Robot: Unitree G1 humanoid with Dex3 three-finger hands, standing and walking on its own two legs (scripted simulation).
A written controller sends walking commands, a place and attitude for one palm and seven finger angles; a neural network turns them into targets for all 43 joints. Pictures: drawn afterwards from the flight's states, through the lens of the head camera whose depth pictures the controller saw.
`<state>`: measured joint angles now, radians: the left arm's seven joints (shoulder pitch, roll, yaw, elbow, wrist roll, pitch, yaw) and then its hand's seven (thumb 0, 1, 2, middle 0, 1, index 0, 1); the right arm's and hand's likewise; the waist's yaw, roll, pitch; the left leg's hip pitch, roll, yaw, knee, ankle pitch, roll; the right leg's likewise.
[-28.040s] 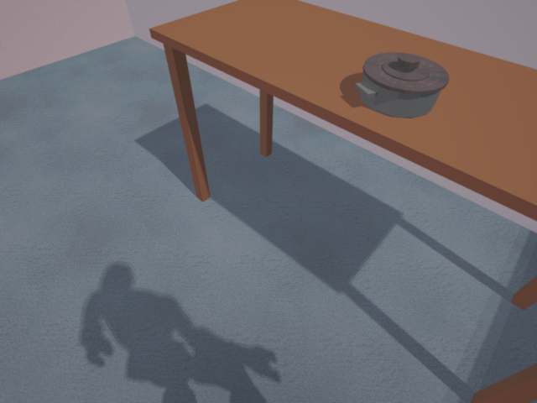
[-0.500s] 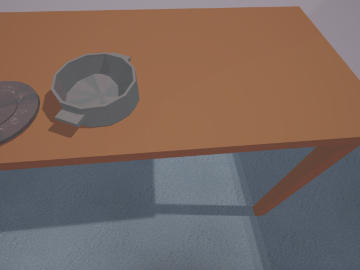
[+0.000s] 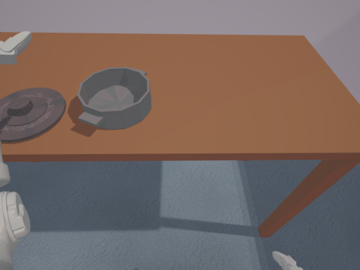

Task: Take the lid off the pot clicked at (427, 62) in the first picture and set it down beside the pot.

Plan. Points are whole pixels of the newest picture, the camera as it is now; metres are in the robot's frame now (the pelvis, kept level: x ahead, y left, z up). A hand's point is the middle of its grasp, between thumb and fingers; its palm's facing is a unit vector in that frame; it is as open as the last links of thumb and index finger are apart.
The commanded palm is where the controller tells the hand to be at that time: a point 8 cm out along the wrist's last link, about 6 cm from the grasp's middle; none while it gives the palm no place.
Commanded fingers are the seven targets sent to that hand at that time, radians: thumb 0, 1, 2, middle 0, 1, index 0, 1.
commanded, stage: draw the hand back to the body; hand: left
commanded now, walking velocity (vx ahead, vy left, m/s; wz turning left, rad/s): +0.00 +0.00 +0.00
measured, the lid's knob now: (21, 105) +0.47 +0.42 +0.09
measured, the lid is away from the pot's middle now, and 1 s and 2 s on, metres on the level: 0.24 0.24 0.24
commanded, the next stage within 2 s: step back with the hand held close in 1.46 s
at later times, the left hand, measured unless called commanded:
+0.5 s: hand out of the picture +0.32 +0.28 +0.30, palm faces +0.58 -0.79 -0.23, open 8.6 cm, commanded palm +0.26 +0.31 +0.29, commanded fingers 0.00 0.80 0.89 -0.22 -0.34 -0.22 -0.34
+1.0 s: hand out of the picture +0.22 +0.25 +0.29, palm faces +0.55 -0.80 -0.23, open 7.5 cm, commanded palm +0.16 +0.28 +0.28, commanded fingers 0.00 0.90 0.90 -0.20 -0.30 -0.20 -0.30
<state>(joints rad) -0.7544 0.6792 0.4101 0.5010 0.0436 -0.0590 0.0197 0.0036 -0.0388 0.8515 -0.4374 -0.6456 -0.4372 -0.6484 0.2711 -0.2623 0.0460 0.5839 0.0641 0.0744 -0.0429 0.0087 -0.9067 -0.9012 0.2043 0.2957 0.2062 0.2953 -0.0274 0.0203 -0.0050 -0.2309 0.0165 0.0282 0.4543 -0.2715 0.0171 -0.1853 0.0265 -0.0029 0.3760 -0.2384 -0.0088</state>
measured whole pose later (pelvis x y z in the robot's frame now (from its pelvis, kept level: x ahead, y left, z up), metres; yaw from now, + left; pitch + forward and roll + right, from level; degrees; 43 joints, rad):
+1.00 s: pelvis -0.01 -0.02 +0.00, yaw +0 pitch -5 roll +0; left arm 0.00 0.42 0.47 -0.34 -0.10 -0.11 0.08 0.02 0.88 0.90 -0.21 -0.30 -0.21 -0.30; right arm 0.15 -0.22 0.03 0.70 0.01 -0.09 -0.06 0.01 -0.91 -0.90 0.20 0.30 0.20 0.30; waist 0.07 0.05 0.02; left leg -0.05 0.03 0.03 0.36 -0.22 0.00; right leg -0.03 0.04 0.00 0.32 -0.20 -0.03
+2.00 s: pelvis -0.07 +0.02 -0.01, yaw -1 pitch -1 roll -1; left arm 0.46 0.53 0.56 -0.78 -0.07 -0.23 0.11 0.02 0.88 0.90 -0.21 -0.30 -0.21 -0.30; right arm 0.22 -0.22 -0.02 0.58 0.01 -0.02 -0.04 0.01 -0.91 -0.90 0.20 0.30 0.20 0.29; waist -0.02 -0.02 0.01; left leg -0.29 -0.01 0.07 0.50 -0.20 0.05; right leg -0.28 -0.01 0.03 0.47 -0.18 0.02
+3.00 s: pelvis -0.28 +0.00 -0.02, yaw -1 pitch +0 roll +0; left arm 0.57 0.55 0.61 -0.93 -0.09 -0.22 0.12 0.02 0.88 0.90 -0.21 -0.30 -0.21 -0.30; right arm 0.22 -0.17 -0.02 0.56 0.03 -0.11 -0.03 0.01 -0.91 -0.90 0.20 0.30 0.20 0.30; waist -0.04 -0.06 0.07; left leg -0.31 0.05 0.00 0.62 -0.30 -0.04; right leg -0.40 0.00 0.01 0.59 -0.18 0.00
